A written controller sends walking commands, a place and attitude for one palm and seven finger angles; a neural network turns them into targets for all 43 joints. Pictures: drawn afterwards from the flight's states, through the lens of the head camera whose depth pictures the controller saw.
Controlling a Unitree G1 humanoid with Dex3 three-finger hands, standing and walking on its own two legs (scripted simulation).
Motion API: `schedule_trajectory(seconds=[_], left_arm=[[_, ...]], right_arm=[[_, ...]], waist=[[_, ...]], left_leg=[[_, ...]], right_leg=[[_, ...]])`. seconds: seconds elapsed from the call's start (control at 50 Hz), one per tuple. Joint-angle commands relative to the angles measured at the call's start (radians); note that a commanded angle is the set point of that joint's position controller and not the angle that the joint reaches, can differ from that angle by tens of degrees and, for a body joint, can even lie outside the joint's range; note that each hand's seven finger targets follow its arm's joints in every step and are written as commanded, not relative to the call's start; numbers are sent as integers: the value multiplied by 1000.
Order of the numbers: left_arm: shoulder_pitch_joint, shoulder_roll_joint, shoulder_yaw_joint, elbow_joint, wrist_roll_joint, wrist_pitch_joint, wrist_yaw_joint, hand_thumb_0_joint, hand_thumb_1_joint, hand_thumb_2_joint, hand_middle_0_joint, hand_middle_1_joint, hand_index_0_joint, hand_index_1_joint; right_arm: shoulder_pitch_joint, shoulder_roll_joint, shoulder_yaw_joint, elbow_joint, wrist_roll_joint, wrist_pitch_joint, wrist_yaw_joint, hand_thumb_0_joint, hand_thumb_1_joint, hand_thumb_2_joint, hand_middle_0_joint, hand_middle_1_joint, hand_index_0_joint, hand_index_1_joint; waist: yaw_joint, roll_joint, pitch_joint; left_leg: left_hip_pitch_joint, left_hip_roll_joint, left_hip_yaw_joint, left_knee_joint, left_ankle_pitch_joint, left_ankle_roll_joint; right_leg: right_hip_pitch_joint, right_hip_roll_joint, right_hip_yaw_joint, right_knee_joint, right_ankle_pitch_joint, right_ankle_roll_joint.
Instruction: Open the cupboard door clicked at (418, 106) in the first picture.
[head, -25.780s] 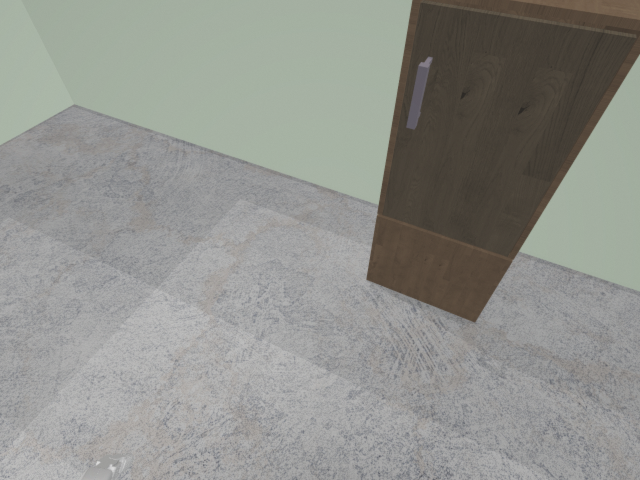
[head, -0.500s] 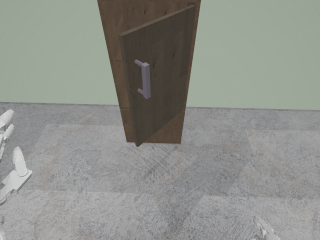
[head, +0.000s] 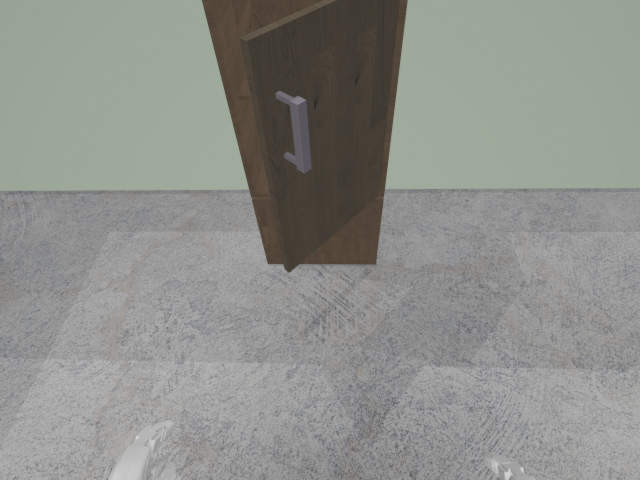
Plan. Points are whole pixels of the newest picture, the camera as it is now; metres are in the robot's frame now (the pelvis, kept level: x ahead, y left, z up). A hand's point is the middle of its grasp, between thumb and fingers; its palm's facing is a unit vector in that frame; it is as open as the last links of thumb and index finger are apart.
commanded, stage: let the arm hang, fingers relaxed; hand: left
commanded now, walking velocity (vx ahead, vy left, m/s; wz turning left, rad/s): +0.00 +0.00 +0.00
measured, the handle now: (293, 133) +0.66 +0.08 +0.06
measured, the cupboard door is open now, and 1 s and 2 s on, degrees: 49 49 49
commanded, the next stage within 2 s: look to check the result in 0.88 s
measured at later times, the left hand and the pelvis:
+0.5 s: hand out of the picture -0.03 +0.21 -0.15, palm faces +0.05 -0.97 -0.26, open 7.4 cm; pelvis -0.02 +0.01 +0.02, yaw +1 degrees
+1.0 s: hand out of the picture +0.01 +0.20 -0.15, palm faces +0.04 -0.98 -0.22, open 7.4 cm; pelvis -0.01 +0.02 +0.02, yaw +1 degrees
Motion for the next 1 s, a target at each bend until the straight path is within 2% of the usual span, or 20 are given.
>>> schedule_trajectory(seconds=[0.0,0.02,0.04,0.06,0.08,0.1,0.12,0.14,0.16,0.18,0.24,0.32,0.36,0.42,0.52,0.58,0.68,0.74,0.78,0.98], left_arm=[[35,242,30,62,-6,-67,11,0,900,900,-200,-300,-200,-300],[15,214,25,112,-9,-70,15,0,900,900,-200,-300,-200,-300],[-1,188,18,150,-11,-69,18,0,900,900,-200,-300,-200,-300],[-8,168,8,185,-15,-66,19,0,900,900,-200,-300,-200,-300],[-15,144,13,213,-15,-66,21,0,900,900,-200,-300,-200,-300],[-12,131,19,232,-19,-63,22,0,900,900,-200,-300,-200,-300],[-6,115,8,262,-24,-59,21,0,900,900,-200,-300,-200,-300],[3,98,-2,291,-26,-51,21,0,900,900,-200,-300,-200,-300],[5,92,-6,320,-24,-45,20,0,900,900,-200,-300,-200,-300],[1,99,-6,346,-23,-40,16,0,900,900,-200,-300,-200,-300],[5,111,-6,405,-22,-42,12,0,900,900,-200,-300,-200,-300],[7,118,-2,448,-23,-47,12,0,900,900,-200,-300,-200,-300],[7,115,-2,464,-23,-49,13,0,900,900,-200,-300,-200,-300],[17,109,-3,486,-24,-49,15,0,900,900,-200,-300,-200,-300],[25,93,-8,507,-23,-49,19,0,900,900,-200,-300,-200,-300],[30,89,-9,512,-24,-53,21,0,900,900,-200,-300,-200,-300],[25,85,-9,515,-23,-55,22,0,900,900,-200,-300,-200,-300],[22,90,-7,516,-23,-59,22,0,900,900,-200,-300,-200,-300],[16,93,-7,514,-24,-61,22,0,900,900,-200,-300,-200,-300],[-15,120,-2,515,-23,-67,20,0,900,900,-200,-300,-200,-300]], right_arm=[[25,-82,-41,-45,18,6,-14,0,-900,-900,200,300,200,300],[11,-78,-41,-13,14,17,-22,0,-900,-900,200,300,200,300],[16,-78,-43,13,15,23,-27,0,-900,-900,200,300,200,300],[36,-61,-38,37,17,26,-29,0,-900,-900,200,300,200,300],[62,-51,-39,66,15,25,-33,0,-900,-900,200,300,200,300],[66,-51,-39,83,13,25,-33,0,-900,-900,200,300,200,300],[73,-48,-33,102,11,24,-35,0,-900,-900,200,300,200,300],[64,-46,-28,119,10,29,-36,0,-900,-900,200,300,200,300],[53,-44,-28,134,8,36,-34,0,-900,-900,200,300,200,300],[56,-44,-29,147,7,40,-33,0,-900,-900,200,300,200,300],[101,-54,-34,186,6,40,-34,0,-900,-900,200,300,200,300],[137,-64,-38,223,7,31,-36,0,-900,-900,200,300,200,300],[146,-62,-36,235,7,26,-37,0,-900,-900,200,300,200,300],[144,-50,-33,250,9,22,-38,0,-900,-900,200,300,200,300],[155,-29,-29,273,9,21,-39,0,-900,-900,200,300,200,300],[155,-27,-28,279,10,17,-40,0,-900,-900,200,300,200,300],[146,-25,-28,284,11,13,-41,0,-900,-900,200,300,200,300],[140,-29,-31,283,13,10,-41,0,-900,-900,200,300,200,300],[136,-34,-32,285,13,8,-42,0,-900,-900,200,300,200,300],[92,-77,-40,278,14,5,-43,0,-900,-900,200,300,200,300]], waist=[[3,-86,-138],[6,-144,-139],[6,-148,-114],[-2,-113,-97],[-17,-32,-97],[-13,54,-95],[-11,122,-100],[0,146,-68],[6,138,-2],[6,138,48],[4,32,64],[2,-1,13],[4,-11,13],[9,13,26],[10,-15,66],[10,-8,41],[12,21,41],[10,-2,30],[9,16,22],[6,22,17]], left_leg=[[30,36,-39,15,-58,-2],[28,43,-44,41,-92,-4],[39,52,-54,44,-88,-3],[70,55,-58,14,-42,-1],[125,69,-66,-50,66,2],[165,86,-82,-83,170,9],[177,118,-111,-119,213,18],[131,139,-136,-159,146,26],[83,138,-142,-191,31,23],[57,130,-145,-219,-36,22],[67,126,-139,-232,-62,24],[92,128,-140,-244,-57,27],[91,130,-141,-254,-36,27],[82,139,-148,-274,-26,29],[76,135,-144,-282,1,28],[95,136,-143,-280,37,27],[94,140,-146,-289,48,25],[116,138,-137,-276,99,25],[124,139,-134,-275,112,23],[153,146,-140,-279,145,24]], right_leg=[[200,-248,248,-280,594,-109],[208,-220,241,-286,607,-112],[187,-206,219,-303,569,-115],[165,-190,196,-310,526,-114],[136,-167,173,-302,466,-102],[112,-133,129,-295,395,-74],[112,-99,98,-285,325,-56],[116,-75,82,-313,200,-41],[92,-66,83,-360,58,-39],[69,-63,91,-380,-13,-42],[56,-65,94,-418,-75,-42],[76,-68,84,-417,-81,-41],[88,-68,78,-406,-45,-39],[93,-69,64,-388,-2,-38],[82,-72,62,-382,19,-33],[97,-74,64,-373,63,-32],[114,-75,58,-362,102,-29],[118,-81,60,-365,130,-29],[124,-82,60,-366,143,-29],[138,-85,62,-376,174,-30]])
